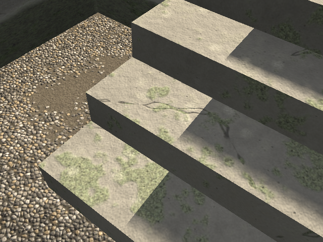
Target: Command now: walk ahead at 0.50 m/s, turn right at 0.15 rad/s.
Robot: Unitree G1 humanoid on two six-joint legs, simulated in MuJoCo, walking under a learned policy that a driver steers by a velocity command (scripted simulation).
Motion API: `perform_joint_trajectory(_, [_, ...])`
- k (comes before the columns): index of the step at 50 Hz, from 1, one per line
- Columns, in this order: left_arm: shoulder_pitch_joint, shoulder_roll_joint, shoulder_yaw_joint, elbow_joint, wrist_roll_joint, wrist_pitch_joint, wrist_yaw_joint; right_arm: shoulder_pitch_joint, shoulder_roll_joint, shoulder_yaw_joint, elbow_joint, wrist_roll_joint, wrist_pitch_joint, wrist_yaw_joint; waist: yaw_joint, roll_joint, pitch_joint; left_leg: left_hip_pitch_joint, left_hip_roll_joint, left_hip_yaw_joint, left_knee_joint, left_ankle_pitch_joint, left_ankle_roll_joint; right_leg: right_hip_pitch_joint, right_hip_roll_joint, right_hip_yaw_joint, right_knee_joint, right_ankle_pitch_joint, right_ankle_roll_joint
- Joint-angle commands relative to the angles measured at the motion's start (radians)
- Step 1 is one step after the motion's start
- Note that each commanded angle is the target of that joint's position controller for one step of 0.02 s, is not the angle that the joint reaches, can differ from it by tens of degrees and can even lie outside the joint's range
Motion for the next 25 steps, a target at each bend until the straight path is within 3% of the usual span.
perform_joint_trajectory(1, [0.102,0.055,0.018,-0.006,0.005,0.014,-0.005,0.045,-0.113,-0.025,-0.021,0.006,-0.032,-0.008,0.015,0.106,-0.065,0.073,0.274,-0.153,-0.179,0.356,0.094,-0.056,-0.008,0.025,0.084,0.070,0.010])
perform_joint_trajectory(3, [0.080,0.054,0.024,-0.006,0.012,0.021,-0.005,0.085,-0.110,-0.027,0.000,0.000,-0.032,-0.012,0.003,0.115,-0.047,0.063,0.284,-0.138,-0.204,0.221,0.116,-0.116,-0.008,0.022,0.188,0.101,0.008])
perform_joint_trajectory(4, [0.047,0.038,0.025,-0.014,0.016,0.030,-0.001,0.121,-0.117,-0.031,0.016,-0.011,-0.031,-0.013,-0.013,0.161,-0.029,0.067,0.297,-0.154,-0.214,0.132,0.131,-0.179,0.008,-0.006,0.338,0.072,0.008])
perform_joint_trajectory(6, [-0.053,0.045,0.034,-0.055,0.016,0.037,0.008,0.180,-0.103,-0.029,0.045,-0.013,-0.030,-0.019,-0.034,0.106,0.036,0.140,0.328,-0.197,-0.248,-0.072,0.155,-0.395,0.003,0.025,0.511,0.028,-0.001])
perform_joint_trajectory(9, [-0.139,0.007,0.030,-0.098,0.014,0.041,0.021,0.284,-0.102,-0.028,0.101,-0.024,-0.040,-0.022,-0.047,0.048,0.080,0.309,0.368,-0.196,-0.217,-0.046,0.150,-0.695,0.017,0.041,0.760,-0.083,-0.024])
perform_joint_trajectory(11, [-0.207,-0.007,0.027,-0.137,0.005,0.042,0.026,0.320,-0.095,-0.024,0.125,-0.033,-0.049,-0.023,-0.055,0.053,0.088,0.370,0.384,-0.165,-0.198,-0.017,0.127,-0.829,0.022,0.052,0.868,-0.145,-0.044])
perform_joint_trajectory(13, [-0.305,-0.070,0.003,-0.188,-0.009,0.046,0.044,0.375,-0.092,-0.014,0.164,-0.040,-0.052,-0.023,-0.075,0.082,0.094,0.441,0.439,-0.180,-0.159,0.025,0.124,-1.047,0.054,0.041,1.145,-0.279,-0.077])
perform_joint_trajectory(14, [-0.352,-0.083,-0.011,-0.228,-0.012,0.046,0.051,0.386,-0.098,-0.013,0.181,-0.033,-0.054,-0.020,-0.062,0.057,0.104,0.455,0.459,-0.165,-0.173,-0.059,0.105,-1.121,0.041,0.077,1.157,-0.322,-0.095])
perform_joint_trajectory(16, [-0.440,-0.098,-0.030,-0.286,-0.010,0.043,0.060,0.379,-0.083,0.002,0.199,-0.029,-0.057,-0.011,-0.061,0.025,0.149,0.380,0.423,-0.099,-0.208,-0.142,0.066,-1.163,0.049,0.041,1.104,-0.351,-0.101])
perform_joint_trajectory(17, [-0.527,-0.146,-0.057,-0.346,-0.012,0.047,0.054,0.386,-0.061,0.015,0.226,-0.023,-0.048,-0.015,-0.043,0.049,0.177,0.298,0.394,-0.061,-0.238,-0.118,0.042,-1.155,0.039,0.015,1.112,-0.357,-0.114])
perform_joint_trajectory(18, [-0.550,-0.155,-0.079,-0.389,-0.015,0.049,0.046,0.358,-0.066,0.021,0.228,-0.014,-0.039,-0.016,-0.019,0.035,0.182,0.201,0.338,0.015,-0.289,-0.124,0.015,-1.066,0.018,-0.059,0.920,-0.334,-0.105])
perform_joint_trajectory(19, [-0.559,-0.161,-0.090,-0.422,-0.013,0.052,0.034,0.339,-0.062,0.028,0.241,-0.001,-0.031,-0.040,0.004,0.042,0.179,0.112,0.324,0.033,-0.352,0.032,0.025,-0.932,-0.005,-0.065,0.801,-0.305,-0.113])
perform_joint_trajectory(20, [-0.465,-0.131,-0.095,-0.406,-0.005,0.061,0.018,0.265,-0.100,0.026,0.201,0.015,-0.021,-0.047,0.031,0.011,0.127,-0.008,0.271,0.146,-0.404,0.307,0.042,-0.634,0.002,-0.165,0.554,-0.211,-0.108])
perform_joint_trajectory(21, [-0.443,-0.126,-0.097,-0.389,-0.013,0.060,0.016,0.228,-0.103,0.035,0.175,0.053,-0.020,-0.054,0.051,0.011,0.043,-0.056,0.262,0.199,-0.346,0.888,0.035,-0.325,0.046,-0.214,0.388,-0.165,-0.129])
perform_joint_trajectory(22, [-0.319,-0.089,-0.080,-0.333,-0.022,0.062,0.016,0.229,-0.167,0.023,0.133,0.083,-0.028,-0.061,0.073,0.076,-0.101,-0.038,0.297,0.189,-0.208,1.485,0.071,-0.089,0.134,-0.302,0.355,-0.107,-0.125])
perform_joint_trajectory(23, [-0.124,-0.058,-0.063,-0.275,-0.013,0.068,0.019,0.193,-0.257,-0.004,0.117,0.086,-0.034,-0.060,0.165,0.219,-0.244,0.088,0.333,0.175,0.014,1.806,0.057,0.033,0.169,-0.271,0.310,-0.095,-0.140])
perform_joint_trajectory(24, [0.014,-0.020,-0.040,-0.235,-0.016,0.054,0.015,0.170,-0.321,-0.034,0.086,0.096,-0.018,-0.040,0.213,0.317,-0.352,0.198,0.337,0.174,0.265,1.929,0.052,0.131,0.214,-0.216,0.130,-0.102,-0.160])
perform_joint_trajectory(25, [0.033,0.062,-0.004,-0.206,-0.007,0.043,0.007,0.190,-0.307,-0.044,0.032,0.070,-0.011,-0.022,0.213,0.301,-0.399,0.091,0.295,0.123,0.582,1.608,0.021,0.280,0.223,0.030,-0.058,-0.126,-0.206])
Keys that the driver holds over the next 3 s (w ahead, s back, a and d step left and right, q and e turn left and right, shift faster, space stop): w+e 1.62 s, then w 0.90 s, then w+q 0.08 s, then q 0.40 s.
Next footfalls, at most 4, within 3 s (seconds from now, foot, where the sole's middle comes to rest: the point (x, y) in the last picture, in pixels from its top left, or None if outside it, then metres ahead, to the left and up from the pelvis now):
0.50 right None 0.39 -0.17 -0.60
0.98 left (213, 136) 0.76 -0.17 -0.42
1.50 right None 0.86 -0.55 -0.24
1.94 left None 1.19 -0.61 -0.06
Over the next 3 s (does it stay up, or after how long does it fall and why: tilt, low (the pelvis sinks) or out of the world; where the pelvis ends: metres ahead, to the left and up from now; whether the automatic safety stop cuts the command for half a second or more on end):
stays up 1.31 -1.02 0.90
